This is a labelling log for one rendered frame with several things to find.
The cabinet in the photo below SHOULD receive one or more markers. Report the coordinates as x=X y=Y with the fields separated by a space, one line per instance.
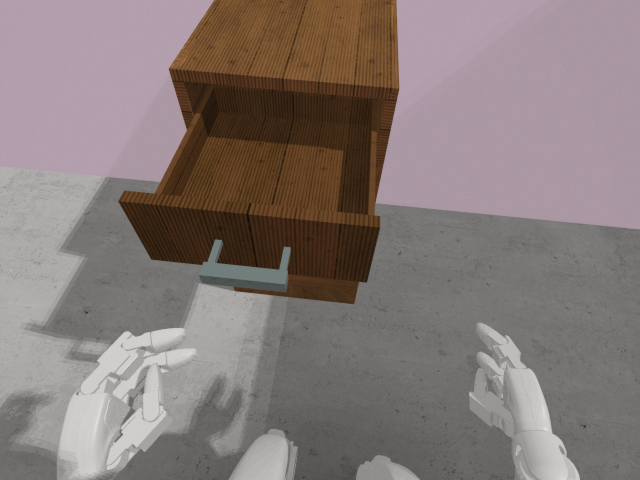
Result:
x=335 y=47

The robot left hand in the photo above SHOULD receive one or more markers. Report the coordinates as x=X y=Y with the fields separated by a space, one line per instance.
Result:
x=95 y=415

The handle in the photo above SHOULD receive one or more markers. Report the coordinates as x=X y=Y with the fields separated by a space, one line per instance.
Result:
x=244 y=276

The right robot forearm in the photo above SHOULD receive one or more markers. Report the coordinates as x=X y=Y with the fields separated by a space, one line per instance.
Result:
x=540 y=455

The robot right hand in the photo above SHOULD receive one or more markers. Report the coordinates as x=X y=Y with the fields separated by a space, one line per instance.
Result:
x=513 y=382

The robot left thigh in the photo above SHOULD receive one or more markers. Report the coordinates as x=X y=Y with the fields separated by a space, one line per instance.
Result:
x=270 y=457

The drawer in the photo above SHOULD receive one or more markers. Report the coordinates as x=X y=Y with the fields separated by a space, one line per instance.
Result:
x=264 y=169

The right robot shin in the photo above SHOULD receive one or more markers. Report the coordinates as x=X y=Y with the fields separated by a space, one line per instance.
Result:
x=379 y=457

